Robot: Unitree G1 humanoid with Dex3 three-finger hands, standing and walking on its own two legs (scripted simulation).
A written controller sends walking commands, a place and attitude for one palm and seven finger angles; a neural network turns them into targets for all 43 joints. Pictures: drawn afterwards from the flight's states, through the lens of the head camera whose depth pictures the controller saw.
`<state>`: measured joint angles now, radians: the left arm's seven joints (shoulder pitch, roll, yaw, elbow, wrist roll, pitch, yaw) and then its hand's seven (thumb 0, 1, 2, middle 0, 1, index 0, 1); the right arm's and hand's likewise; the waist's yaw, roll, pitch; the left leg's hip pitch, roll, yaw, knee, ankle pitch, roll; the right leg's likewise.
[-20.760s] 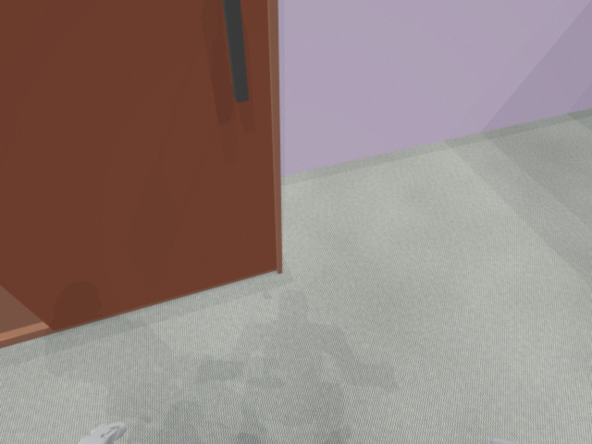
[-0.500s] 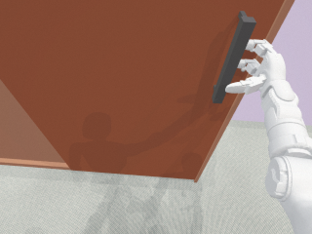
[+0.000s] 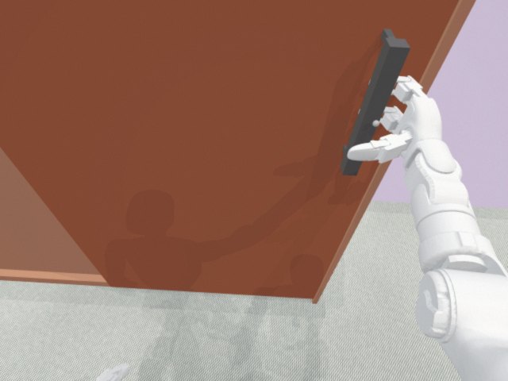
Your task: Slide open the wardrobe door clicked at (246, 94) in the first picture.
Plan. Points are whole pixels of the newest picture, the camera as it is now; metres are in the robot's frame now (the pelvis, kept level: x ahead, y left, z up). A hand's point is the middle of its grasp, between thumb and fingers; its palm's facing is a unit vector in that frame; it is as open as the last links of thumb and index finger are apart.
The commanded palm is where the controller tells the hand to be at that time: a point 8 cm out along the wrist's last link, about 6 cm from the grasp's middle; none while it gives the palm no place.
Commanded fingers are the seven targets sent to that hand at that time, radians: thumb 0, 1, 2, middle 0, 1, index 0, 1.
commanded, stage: slide the fingers in behind the handle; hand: right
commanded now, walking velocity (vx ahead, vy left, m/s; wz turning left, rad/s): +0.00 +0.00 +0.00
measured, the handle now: (365, 110) +0.52 -0.11 +0.18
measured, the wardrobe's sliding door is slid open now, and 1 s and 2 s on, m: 0.00 0.00 0.00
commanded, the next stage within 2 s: grip the handle and tug to test in 1.00 s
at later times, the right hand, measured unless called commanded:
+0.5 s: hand (357, 123) +0.47 -0.09 +0.19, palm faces -0.09 +1.00 -0.01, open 14.0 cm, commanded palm +0.45 -0.14 +0.19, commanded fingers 0.00 0.50 -0.30 0.30 1.20 0.30 1.20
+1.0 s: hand (358, 122) +0.47 -0.09 +0.19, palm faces -0.07 +1.00 +0.00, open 13.7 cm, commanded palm +0.45 -0.14 +0.19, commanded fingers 0.00 0.50 -0.30 0.30 1.20 0.30 1.20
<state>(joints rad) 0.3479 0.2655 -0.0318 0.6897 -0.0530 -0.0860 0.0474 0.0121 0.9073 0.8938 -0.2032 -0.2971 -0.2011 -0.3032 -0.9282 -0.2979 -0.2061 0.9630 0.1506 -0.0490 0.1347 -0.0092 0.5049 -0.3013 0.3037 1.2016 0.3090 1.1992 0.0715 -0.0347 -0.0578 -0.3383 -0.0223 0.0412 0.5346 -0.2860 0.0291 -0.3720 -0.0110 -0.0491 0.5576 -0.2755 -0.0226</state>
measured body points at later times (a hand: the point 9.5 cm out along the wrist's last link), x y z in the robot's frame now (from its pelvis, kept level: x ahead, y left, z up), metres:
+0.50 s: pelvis +0.00 +0.01 +0.00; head +0.02 +0.02 +0.45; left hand +0.07 +0.26 -0.12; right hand +0.47 -0.14 +0.19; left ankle -0.01 +0.10 -0.73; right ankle +0.00 -0.10 -0.73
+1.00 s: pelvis -0.01 +0.00 +0.00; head +0.02 +0.01 +0.45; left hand +0.05 +0.26 -0.12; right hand +0.47 -0.15 +0.19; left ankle -0.01 +0.10 -0.73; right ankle +0.00 -0.10 -0.73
